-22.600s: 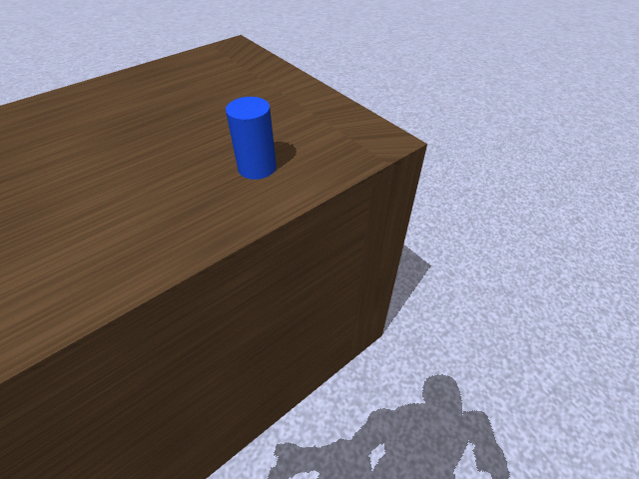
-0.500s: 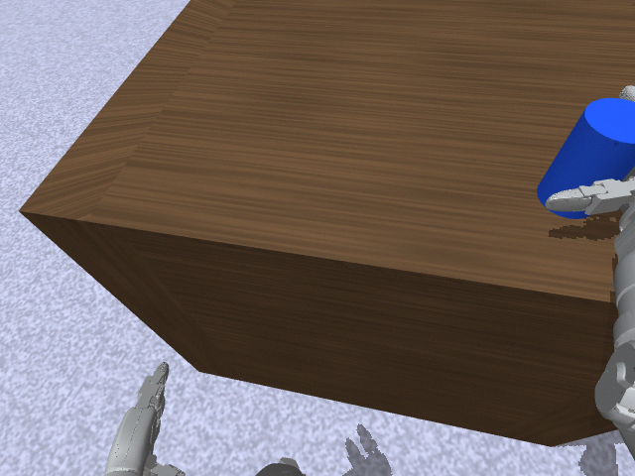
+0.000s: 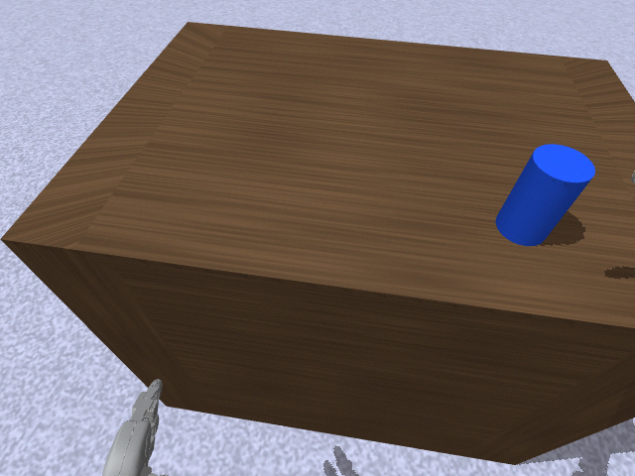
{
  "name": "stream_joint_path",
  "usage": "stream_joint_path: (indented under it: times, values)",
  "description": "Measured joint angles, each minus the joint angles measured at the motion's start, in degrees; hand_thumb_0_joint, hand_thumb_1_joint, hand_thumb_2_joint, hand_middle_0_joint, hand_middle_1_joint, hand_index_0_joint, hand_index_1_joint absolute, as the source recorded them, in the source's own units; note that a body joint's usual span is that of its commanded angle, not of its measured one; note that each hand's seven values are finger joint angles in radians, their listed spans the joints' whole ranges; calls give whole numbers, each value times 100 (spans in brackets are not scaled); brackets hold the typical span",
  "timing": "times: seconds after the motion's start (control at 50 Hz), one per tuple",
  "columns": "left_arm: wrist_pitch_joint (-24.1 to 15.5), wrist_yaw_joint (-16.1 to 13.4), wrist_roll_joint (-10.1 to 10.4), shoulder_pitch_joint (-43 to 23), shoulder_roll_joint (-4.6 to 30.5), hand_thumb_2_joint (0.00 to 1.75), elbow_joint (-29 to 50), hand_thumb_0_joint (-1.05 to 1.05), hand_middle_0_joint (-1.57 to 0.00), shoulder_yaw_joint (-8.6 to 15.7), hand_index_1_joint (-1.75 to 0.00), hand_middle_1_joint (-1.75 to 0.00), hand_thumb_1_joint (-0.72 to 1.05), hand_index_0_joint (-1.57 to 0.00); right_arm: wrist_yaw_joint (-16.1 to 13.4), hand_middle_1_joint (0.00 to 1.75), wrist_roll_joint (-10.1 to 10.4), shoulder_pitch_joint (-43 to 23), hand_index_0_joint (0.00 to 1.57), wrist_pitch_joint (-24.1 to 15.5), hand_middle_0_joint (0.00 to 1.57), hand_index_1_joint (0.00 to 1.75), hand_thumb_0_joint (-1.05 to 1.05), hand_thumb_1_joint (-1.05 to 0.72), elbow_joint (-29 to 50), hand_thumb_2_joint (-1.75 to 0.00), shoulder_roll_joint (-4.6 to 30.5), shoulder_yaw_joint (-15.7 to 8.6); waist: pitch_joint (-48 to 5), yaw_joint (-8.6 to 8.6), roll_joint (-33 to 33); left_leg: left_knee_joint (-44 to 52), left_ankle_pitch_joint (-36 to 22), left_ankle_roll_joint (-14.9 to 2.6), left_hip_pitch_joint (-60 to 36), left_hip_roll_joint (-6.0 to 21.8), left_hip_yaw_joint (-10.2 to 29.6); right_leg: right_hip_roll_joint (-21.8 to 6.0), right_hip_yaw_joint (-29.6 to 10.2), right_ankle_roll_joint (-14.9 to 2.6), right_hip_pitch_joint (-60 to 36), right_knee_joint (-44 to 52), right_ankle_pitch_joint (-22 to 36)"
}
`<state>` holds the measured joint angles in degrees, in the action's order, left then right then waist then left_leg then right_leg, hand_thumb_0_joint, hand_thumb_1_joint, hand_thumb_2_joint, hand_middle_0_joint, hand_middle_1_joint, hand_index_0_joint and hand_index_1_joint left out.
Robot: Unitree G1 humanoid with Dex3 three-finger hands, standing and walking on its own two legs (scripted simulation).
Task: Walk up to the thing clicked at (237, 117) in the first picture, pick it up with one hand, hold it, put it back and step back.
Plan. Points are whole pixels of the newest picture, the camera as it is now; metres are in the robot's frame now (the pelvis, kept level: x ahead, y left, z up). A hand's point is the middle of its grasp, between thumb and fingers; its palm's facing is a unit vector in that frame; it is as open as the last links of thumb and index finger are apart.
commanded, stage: sink last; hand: right
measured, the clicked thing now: (540, 197) +0.48 -0.24 +0.11
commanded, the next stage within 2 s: home in 1.16 s
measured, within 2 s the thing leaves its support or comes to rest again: neither
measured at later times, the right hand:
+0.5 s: hand out of the picture +0.32 -0.32 +0.19, palm faces +0.41 +0.82 -0.39, open 17.4 cm
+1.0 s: hand out of the picture +0.15 -0.24 +0.20, palm faces +0.46 +0.78 -0.42, open 17.6 cm
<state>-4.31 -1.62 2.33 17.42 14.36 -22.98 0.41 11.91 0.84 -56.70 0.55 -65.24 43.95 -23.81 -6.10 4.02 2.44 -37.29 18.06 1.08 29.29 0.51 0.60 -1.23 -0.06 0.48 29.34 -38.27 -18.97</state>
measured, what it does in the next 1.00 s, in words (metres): stands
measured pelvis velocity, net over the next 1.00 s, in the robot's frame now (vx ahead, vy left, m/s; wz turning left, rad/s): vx -0.02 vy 0.01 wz -0.05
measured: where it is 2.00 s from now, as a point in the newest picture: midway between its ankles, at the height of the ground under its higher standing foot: outside the picture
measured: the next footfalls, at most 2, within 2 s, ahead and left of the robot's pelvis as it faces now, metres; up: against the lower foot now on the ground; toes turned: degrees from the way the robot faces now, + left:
none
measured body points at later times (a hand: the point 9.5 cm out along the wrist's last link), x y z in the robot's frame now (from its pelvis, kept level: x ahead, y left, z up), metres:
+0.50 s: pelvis +0.01 -0.02 +0.01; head +0.00 +0.00 +0.46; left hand +0.17 +0.25 -0.05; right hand +0.29 -0.36 +0.21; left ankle +0.00 +0.13 -0.72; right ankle +0.00 -0.13 -0.72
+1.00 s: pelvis -0.02 +0.01 +0.01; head -0.04 +0.05 +0.46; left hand +0.16 +0.27 -0.06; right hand +0.11 -0.28 +0.22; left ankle +0.00 +0.13 -0.72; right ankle +0.00 -0.13 -0.72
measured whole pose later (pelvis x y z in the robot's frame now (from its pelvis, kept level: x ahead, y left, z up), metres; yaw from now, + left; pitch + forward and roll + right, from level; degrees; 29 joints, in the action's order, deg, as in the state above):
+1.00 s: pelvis -0.02 +0.01 +0.01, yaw -3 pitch -4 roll +0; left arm -4.7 -2.9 1.6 17.9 12.6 -28.4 11.0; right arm -0.7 4.3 26.3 -12.8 23.7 19.0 -22.2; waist 0.1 -4.1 3.8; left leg -32.0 16.1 0.2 12.2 1.6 -2.1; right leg -0.1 -2.6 1.3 12.3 -30.5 -14.6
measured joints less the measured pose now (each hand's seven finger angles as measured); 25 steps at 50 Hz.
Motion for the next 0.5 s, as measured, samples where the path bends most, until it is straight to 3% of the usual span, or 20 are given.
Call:
stream_joint_path:
  times: [0.12,0.2,0.26,0.36,0.5]
  values:
    - [123,201,44,187,97,4,-41,0,-6,32,-4,-4,-50,-6,-339,5,-322,460,7,23,6,6,-1,58,248,-4,260,-287,167,-80,-165,182,-119,-12,-65,-7,-4,-7,-1,11,-63,178,117]
    - [169,228,37,163,81,4,-365,0,-6,11,-4,-5,-50,-6,-667,5,-357,820,7,-90,6,6,-1,59,796,-4,214,-464,179,-208,-202,366,-205,-18,-182,-44,-41,-45,-37,17,-104,215,131]
    - [157,179,11,84,84,5,-486,-1,-6,104,-4,-5,-50,-6,-918,5,-290,1301,6,-238,6,6,-1,58,1215,-4,153,-405,121,-280,-109,493,-242,-2,-328,-61,-46,-62,-41,2,-192,215,100]
    - [39,102,32,86,97,5,-130,-1,-6,235,-5,-5,-51,-6,-1092,5,-103,2452,6,-381,6,5,-1,56,2497,-5,-378,-198,-34,-433,43,597,-218,40,-664,-25,-18,-27,-8,-50,-508,266,41]
    - [102,211,186,254,49,5,-4,0,-7,591,-5,-5,-51,-7,-1038,5,273,5067,6,-284,6,5,-1,53,5623,-5,-1482,160,-29,-613,161,686,-172,73,-1133,30,32,24,51,-89,-1019,420,19]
